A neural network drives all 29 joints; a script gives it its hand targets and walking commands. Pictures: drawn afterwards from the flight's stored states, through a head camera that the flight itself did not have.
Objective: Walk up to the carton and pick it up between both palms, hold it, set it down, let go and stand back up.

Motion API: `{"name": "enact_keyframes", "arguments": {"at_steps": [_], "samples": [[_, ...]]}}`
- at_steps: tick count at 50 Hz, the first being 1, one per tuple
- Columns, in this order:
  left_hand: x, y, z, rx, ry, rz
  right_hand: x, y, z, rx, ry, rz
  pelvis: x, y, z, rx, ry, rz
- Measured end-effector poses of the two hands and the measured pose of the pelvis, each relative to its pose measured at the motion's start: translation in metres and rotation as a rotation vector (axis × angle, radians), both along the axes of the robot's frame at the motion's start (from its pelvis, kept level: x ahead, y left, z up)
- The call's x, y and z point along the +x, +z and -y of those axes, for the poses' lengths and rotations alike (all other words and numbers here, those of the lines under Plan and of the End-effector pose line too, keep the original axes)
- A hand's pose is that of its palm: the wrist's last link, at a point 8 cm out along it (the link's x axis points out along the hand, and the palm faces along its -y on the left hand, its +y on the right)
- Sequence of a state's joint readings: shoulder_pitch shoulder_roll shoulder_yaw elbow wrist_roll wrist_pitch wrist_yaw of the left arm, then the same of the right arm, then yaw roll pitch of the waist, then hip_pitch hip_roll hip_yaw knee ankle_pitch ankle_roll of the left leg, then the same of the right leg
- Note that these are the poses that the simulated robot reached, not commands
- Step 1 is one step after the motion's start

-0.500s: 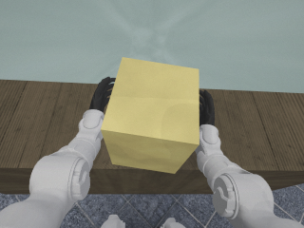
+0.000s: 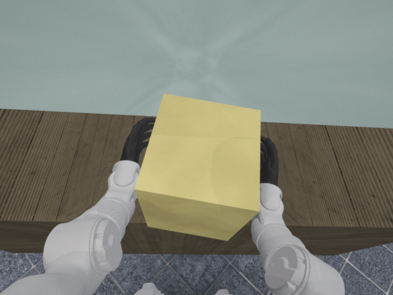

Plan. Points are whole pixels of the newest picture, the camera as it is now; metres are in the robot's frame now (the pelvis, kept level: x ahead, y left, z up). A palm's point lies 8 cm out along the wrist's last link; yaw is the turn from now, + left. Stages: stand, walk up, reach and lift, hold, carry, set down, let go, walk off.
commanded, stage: reach and lift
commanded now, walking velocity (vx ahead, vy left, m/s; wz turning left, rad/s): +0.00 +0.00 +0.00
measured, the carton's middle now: (198, 174) +0.38 -0.01 -0.04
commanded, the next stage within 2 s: none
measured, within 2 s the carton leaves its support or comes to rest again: leaves its support in 1.64 s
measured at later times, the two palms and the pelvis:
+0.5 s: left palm (132, 154) +0.41 +0.13 +0.00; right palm (267, 176) +0.37 -0.16 -0.01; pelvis +0.00 +0.00 +0.00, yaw +0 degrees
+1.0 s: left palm (132, 154) +0.41 +0.13 +0.00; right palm (267, 176) +0.37 -0.16 -0.01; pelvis +0.00 +0.00 +0.00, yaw +0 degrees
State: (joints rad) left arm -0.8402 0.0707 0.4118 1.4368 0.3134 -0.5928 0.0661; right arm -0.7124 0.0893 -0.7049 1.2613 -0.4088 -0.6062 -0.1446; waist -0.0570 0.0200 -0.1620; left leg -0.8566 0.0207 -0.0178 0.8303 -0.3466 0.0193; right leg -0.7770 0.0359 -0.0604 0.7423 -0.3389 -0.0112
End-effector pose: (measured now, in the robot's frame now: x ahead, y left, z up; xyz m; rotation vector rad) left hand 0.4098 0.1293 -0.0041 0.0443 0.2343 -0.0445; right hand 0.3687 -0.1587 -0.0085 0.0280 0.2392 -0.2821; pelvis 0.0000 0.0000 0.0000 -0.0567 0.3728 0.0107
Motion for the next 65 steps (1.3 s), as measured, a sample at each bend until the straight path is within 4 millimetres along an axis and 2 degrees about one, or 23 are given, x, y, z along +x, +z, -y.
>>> {"name": "enact_keyframes", "arguments": {"at_steps": [56,65], "samples": [[-0.0009,-0.0006,0.0002,-0.003,0.006,0.001,-0.0009,-0.0004,0.0006,0.003,-0.002,0.004,-0.0036,-0.0019,0.0049,-0.004,0.000,-0.040],[-0.0088,0.0033,-0.0006,0.019,0.019,0.026,-0.0057,0.0004,0.0001,0.014,0.009,0.032,-0.0057,0.0014,0.0061,-0.008,-0.007,-0.046]]}}
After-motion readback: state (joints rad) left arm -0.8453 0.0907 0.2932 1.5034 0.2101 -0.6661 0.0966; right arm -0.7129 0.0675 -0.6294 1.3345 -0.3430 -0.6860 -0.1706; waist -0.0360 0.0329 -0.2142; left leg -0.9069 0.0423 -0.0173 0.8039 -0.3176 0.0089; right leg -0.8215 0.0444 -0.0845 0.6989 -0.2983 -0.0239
